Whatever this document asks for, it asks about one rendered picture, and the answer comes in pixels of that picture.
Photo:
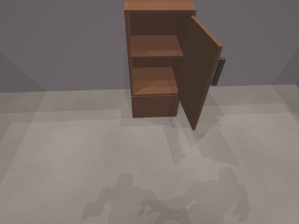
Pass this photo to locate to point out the handle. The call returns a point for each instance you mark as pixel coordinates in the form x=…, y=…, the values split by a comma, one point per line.
x=218, y=70

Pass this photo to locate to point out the cupboard door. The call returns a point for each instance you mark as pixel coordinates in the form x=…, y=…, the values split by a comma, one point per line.
x=200, y=59

